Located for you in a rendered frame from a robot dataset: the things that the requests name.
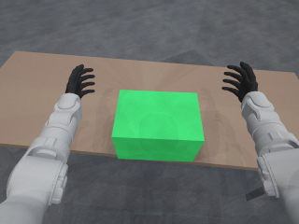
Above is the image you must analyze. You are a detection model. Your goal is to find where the carton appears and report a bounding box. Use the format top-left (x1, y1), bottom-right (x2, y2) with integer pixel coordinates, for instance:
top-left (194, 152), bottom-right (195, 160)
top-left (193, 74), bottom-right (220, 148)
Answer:
top-left (111, 90), bottom-right (205, 162)

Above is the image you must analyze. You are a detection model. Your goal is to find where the left robot upper arm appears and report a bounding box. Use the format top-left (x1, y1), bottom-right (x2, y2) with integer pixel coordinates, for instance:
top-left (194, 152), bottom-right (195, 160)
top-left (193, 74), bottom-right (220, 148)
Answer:
top-left (0, 156), bottom-right (68, 224)

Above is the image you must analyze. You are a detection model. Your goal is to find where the robot left forearm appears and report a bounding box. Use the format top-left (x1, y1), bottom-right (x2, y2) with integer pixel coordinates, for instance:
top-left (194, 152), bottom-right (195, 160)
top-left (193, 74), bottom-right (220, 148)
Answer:
top-left (6, 92), bottom-right (82, 196)

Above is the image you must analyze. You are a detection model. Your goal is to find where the robot left hand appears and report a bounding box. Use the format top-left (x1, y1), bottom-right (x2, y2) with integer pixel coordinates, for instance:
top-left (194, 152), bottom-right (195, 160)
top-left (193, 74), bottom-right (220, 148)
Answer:
top-left (65, 64), bottom-right (95, 100)

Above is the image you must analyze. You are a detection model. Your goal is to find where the right robot upper arm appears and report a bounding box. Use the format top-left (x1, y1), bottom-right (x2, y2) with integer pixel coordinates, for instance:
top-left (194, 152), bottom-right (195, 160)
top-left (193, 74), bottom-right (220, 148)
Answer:
top-left (256, 148), bottom-right (299, 224)

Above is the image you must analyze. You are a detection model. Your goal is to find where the robot right hand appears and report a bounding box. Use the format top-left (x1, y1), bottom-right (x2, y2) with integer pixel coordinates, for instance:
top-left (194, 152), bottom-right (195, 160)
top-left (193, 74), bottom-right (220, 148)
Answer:
top-left (222, 62), bottom-right (258, 103)

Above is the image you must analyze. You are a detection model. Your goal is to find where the robot right forearm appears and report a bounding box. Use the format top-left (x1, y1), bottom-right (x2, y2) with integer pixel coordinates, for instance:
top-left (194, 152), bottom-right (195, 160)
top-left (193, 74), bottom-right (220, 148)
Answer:
top-left (240, 91), bottom-right (299, 157)

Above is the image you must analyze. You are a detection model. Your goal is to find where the table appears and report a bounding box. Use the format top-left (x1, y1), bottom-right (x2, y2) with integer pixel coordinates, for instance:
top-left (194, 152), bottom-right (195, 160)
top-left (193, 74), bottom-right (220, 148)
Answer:
top-left (0, 50), bottom-right (299, 203)

